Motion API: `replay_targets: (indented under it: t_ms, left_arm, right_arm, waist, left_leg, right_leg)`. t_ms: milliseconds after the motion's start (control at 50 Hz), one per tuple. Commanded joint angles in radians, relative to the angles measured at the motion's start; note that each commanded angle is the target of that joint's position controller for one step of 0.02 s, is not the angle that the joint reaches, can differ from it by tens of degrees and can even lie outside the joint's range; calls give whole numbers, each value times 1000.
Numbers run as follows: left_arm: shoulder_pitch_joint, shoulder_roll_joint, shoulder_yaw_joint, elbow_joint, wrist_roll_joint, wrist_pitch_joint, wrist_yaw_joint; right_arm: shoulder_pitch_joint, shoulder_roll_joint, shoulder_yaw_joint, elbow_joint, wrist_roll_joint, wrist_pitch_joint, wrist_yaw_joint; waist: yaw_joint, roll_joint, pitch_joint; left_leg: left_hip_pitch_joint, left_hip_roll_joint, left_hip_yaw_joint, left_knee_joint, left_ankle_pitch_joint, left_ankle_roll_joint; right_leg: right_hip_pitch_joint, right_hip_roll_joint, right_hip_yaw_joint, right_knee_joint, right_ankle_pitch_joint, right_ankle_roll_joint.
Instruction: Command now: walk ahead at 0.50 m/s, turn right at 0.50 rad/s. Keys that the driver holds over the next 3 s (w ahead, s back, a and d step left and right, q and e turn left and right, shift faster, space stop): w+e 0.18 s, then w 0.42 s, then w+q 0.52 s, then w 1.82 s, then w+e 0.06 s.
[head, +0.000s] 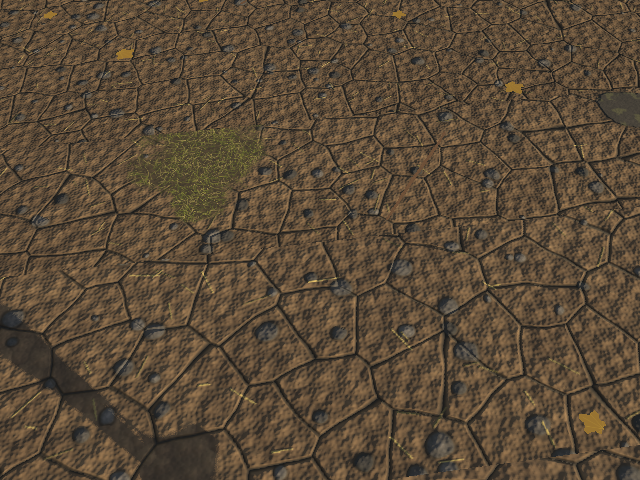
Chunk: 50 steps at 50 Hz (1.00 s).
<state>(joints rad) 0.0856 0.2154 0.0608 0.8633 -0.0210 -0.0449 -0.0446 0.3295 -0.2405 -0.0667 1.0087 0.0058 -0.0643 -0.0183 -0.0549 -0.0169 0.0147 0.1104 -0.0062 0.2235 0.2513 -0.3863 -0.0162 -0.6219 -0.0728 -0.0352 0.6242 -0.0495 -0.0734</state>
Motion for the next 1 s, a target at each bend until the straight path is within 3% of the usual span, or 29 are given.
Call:
replay_targets:
  t_ms: [20,40,60,80,100,120,140,180,300,320,360,420,480,520,560,580,620,680,720,740,760,780,800,840,880,900,940,980,1000]
  left_arm:
    - [42,132,43,-85,-4,-12,-17]
    - [212,195,78,-45,-8,-9,-8]
    - [363,304,111,-22,-6,0,18]
    - [322,344,107,-43,-12,-7,16]
    - [357,263,83,-44,3,-9,12]
    - [329,200,69,-40,7,-14,17]
    - [255,174,60,-60,9,-20,17]
    - [153,123,41,-95,21,-25,23]
    - [200,182,49,-83,16,-33,59]
    - [210,185,53,-79,25,-28,59]
    - [225,198,58,-78,44,-32,53]
    - [274,150,42,-71,21,-31,53]
    - [374,165,45,-61,27,-28,61]
    - [485,167,50,-27,11,-24,94]
    - [480,184,53,-47,3,-20,109]
    - [416,159,41,-73,-5,-17,127]
    - [376,176,43,-84,2,-18,117]
    - [381,171,35,-73,4,-31,101]
    - [374,172,29,-53,6,-32,93]
    - [327,186,26,-42,8,-28,85]
    - [323,173,26,-5,7,-44,70]
    - [525,19,-2,-13,16,-54,57]
    - [637,64,-26,-29,-22,-85,47]
    - [381,112,-22,-147,-44,-86,65]
    - [227,124,-21,-205,-26,-63,102]
    - [241,138,-19,-193,-7,-55,103]
    - [173,146,-2,-208,23,-55,99]
    - [91,98,-10,-235,72,-69,99]
    - [75,70,-16,-243,63,-70,92]
  right_arm:
    - [-2,-200,-43,-45,11,19,-13]
    - [-20,-196,-38,-57,12,21,-16]
    - [-5,-161,-25,-86,-10,8,-13]
    - [46,-37,14,-142,-18,-31,5]
    - [-63,-123,-5,-164,27,-76,20]
    - [-119,-140,-10,-181,52,-93,26]
    - [-138,-137,-11,-180,33,-98,17]
    - [-126,-153,-30,-173,-1,-73,6]
    - [-244,-87,-16,-221,-26,-30,5]
    - [-244,-60,-7,-217,-32,-34,12]
    - [-155,-98,-24,-164,-15,-43,28]
    - [-276,-133,-27,-209,-11,-56,39]
    - [-395,-144,-27,-272,0,-78,71]
    - [-451,-155,-30,-309,24,-91,97]
    - [-458,-145,-24,-323,19,-99,111]
    - [-469,-138,-16,-334,3,-100,124]
    - [-413,-58,9,-300,-13,-93,140]
    - [-344,-91,5,-287,5,-56,111]
    - [-150,-155,-23,-222,14,-57,92]
    - [73,-194,-44,-145,16,-54,88]
    - [235,-218,-57,-84,8,-40,82]
    - [281,-288,-37,-49,-32,-35,89]
    - [300,-292,-43,-65,-30,-10,94]
    - [178,-284,-56,-85,35,21,66]
    - [33,-255,-32,-135,1,5,42]
    - [-39,-203,-14,-170,-32,-15,51]
    - [-138,-126,11,-191,-18,-36,37]
    - [-79,-154,4,-191,-19,-26,7]
    - [-45,-152,2,-181,-9,-17,0]
  waist:
    - [94,121,-30]
    - [182,100,-122]
    - [217,-58,-241]
    - [115,-245,-353]
    - [180,-143,-371]
    - [176,-118,-243]
    - [130,-5,-144]
    - [58,10,-92]
    - [59,-36,-15]
    - [65,-56,-42]
    - [50,-75,-104]
    - [92,-34,-10]
    - [142,-51,33]
    - [180,-59,50]
    - [182,-38,78]
    - [162,12,111]
    - [168,6,75]
    - [150,7,83]
    - [63,-9,10]
    - [-53,-18,-76]
    - [-159,68,-144]
    - [-23,384,-269]
    - [-21,444,-460]
    - [-16,114,-402]
    - [28,-14,-189]
    - [77,-75,-119]
    - [132,47,47]
    - [94,92,23]
    - [84,118,-14]
  left_leg:
    - [-4,284,-25,256,1075,119]
    - [-103,240,2,480,1050,81]
    - [-377,182,10,826,655,32]
    - [-769,-57,-157,1167,-165,-21]
    - [-881,-7,-332,1211,-150,15]
    - [-939,39,-315,1184,-94,41]
    - [-895,84,-312,1089,-13,46]
    - [-751,131,-310,964,62,32]
    - [-658,103,-249,525,351,-12]
    - [-587,77,-227,499,445,-10]
    - [-493,63,-236,608,587,-2]
    - [-745,96,-268,599,421,36]
    - [-1020,110,-292,510,367,64]
    - [-1346,153,-408,499,323,57]
    - [-1387,155,-387,511,315,50]
    - [-1190,156,-339,327,596,46]
    - [-684,76,-257,254,907,58]
    - [-570,72,-270,211,864,33]
    - [-453,64,-237,152,851,39]
    - [-231,54,-201,126,895,57]
    - [33,88,-198,147,947,108]
    - [439,244,-417,514,1332,211]
    - [530,316,-666,478,1279,340]
    - [348,372,-916,160,286,385]
    - [-69,406,-1073,41,116,416]
    - [-277,381,-988,56,87,385]
    - [-586,205,-693,9,263,287]
    - [-716,64,-477,-8,526,263]
    - [-696,44,-435,15,610,256]
  right_leg:
    - [169,99,-95,-16,-131,-56]
    - [423,135,-83,-72,-74,-95]
    - [737,-59,232,-78,-50,-174]
    - [1003,-279,838,-279,-234,-380]
    - [1027,-268,834,-346,-259,-340]
    - [937,-231,665,-325,-195,-293]
    - [765,-183,533,-325,-54,-254]
    - [544,-116,395,-347,119,-227]
    - [347,-28,215,-406,224,-172]
    - [325,-4,178,-384,265,-161]
    - [321,-37,182,-346,253,-159]
    - [500,-101,272,-281,216,-177]
    - [734,-151,379,-189,123,-197]
    - [1004,-211,488,-90,24,-194]
    - [955,-224,510,-62,59,-194]
    - [726,-136,382,-59,-21,-146]
    - [346,-33,261,-96,-221,-97]
    - [385,-19,214,3,-233,-49]
    - [513,-18,180,265,16,-14]
    - [482,-17,128,504,185,16]
    - [309,61,62,900,32,76]
    - [-151,125,77,1422,-873,144]
    - [-213,128,192,1490,-817,150]
    - [-407,32,102,1328,-586,130]
    - [-390,6,100,1309,-511,136]
    - [-309,-52,164,1142,-447,85]
    - [-163,-87,175,680,-217,67]
    - [101,-10,77,320,46,123]
    - [184,28,60,201,161,139]
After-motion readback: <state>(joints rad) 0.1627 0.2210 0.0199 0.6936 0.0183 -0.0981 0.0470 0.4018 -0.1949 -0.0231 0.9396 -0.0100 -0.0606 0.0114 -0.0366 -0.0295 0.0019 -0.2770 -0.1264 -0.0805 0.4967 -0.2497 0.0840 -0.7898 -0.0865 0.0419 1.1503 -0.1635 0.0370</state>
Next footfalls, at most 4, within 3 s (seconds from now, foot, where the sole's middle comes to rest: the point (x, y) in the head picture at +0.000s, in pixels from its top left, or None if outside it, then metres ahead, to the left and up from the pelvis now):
0.04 right None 0.21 -0.11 -0.76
0.76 left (283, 412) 0.69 0.10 -0.92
1.18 right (352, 316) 0.95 -0.09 -0.92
1.62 left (247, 277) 1.10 0.20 -0.92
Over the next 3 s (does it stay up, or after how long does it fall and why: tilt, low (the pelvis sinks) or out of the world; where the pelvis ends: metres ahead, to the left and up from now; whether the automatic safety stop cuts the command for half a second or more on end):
stays up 1.73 0.14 -0.29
